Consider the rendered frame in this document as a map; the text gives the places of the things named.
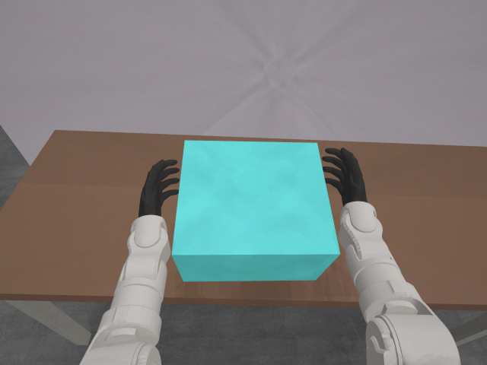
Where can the left robot hand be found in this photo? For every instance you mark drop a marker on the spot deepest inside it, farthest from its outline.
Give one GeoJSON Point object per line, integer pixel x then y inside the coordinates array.
{"type": "Point", "coordinates": [152, 196]}

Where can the left robot forearm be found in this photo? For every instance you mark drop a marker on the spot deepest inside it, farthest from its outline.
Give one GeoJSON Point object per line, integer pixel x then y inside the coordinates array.
{"type": "Point", "coordinates": [135, 309]}

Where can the robot right upper arm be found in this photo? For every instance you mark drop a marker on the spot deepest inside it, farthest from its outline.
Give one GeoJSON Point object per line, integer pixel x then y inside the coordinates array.
{"type": "Point", "coordinates": [398, 339]}

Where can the right robot forearm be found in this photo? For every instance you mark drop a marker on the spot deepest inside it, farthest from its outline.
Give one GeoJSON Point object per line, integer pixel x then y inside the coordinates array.
{"type": "Point", "coordinates": [379, 281]}

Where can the carton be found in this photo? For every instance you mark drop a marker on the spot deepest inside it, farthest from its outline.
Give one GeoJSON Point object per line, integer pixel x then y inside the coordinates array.
{"type": "Point", "coordinates": [253, 211]}

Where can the table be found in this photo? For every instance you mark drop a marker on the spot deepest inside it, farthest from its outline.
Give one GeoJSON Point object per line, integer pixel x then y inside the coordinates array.
{"type": "Point", "coordinates": [65, 227]}

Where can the right robot hand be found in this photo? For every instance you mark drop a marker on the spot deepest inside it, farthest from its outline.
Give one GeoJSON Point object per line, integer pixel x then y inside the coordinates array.
{"type": "Point", "coordinates": [351, 185]}

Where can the robot left upper arm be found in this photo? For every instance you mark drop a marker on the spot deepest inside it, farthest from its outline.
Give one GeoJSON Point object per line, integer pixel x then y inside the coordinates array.
{"type": "Point", "coordinates": [139, 353]}

